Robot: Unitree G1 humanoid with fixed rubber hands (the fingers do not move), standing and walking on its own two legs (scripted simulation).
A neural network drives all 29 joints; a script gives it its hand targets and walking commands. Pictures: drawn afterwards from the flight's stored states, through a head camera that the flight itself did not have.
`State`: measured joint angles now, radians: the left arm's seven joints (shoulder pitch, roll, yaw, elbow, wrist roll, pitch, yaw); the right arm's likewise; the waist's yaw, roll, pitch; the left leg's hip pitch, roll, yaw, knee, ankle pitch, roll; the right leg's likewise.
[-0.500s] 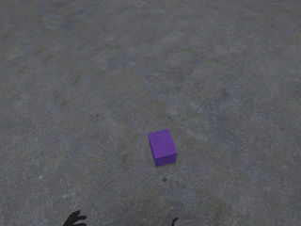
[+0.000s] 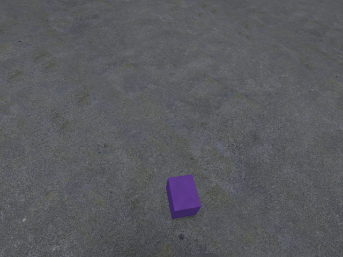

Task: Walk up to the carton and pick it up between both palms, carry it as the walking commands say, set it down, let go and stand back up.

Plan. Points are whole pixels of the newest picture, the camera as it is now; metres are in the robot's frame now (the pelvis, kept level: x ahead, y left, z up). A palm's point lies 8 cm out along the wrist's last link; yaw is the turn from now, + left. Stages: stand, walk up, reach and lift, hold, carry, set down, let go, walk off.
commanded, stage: walk up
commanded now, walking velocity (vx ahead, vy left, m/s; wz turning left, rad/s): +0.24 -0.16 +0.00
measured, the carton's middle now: (182, 196) +0.50 -0.12 -0.70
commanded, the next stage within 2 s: none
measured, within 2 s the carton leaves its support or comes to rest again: neither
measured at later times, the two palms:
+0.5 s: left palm out of the picture +0.12 +0.16 -0.12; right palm out of the picture +0.05 -0.33 -0.15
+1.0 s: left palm out of the picture +0.05 +0.15 -0.14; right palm out of the picture +0.00 -0.29 -0.14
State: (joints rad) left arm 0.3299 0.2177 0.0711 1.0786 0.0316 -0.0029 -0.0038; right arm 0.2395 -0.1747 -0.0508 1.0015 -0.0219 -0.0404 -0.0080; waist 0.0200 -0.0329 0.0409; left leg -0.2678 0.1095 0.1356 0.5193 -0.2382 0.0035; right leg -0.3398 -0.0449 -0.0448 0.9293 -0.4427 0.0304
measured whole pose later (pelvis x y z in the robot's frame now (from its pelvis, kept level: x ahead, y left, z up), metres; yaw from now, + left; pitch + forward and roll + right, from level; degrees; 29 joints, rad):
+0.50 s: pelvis +0.03 -0.08 +0.00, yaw -1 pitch -1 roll +1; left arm 0.14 0.17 0.02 1.02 0.02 0.00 0.01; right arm 0.25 -0.23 -0.06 1.00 -0.02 0.05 -0.03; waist 0.00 0.06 0.05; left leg -0.31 0.07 0.02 0.76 -0.44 -0.02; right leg -0.25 -0.03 -0.08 0.45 -0.18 -0.03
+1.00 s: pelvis +0.03 -0.07 +0.01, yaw -1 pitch -2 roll +0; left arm 0.23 0.16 0.03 1.13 0.01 0.00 0.02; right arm 0.32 -0.14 -0.01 1.14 -0.01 -0.01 -0.04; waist 0.00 -0.01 0.03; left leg -0.10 0.01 0.04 0.37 -0.23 0.00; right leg -0.19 -0.02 -0.08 0.36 -0.14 -0.02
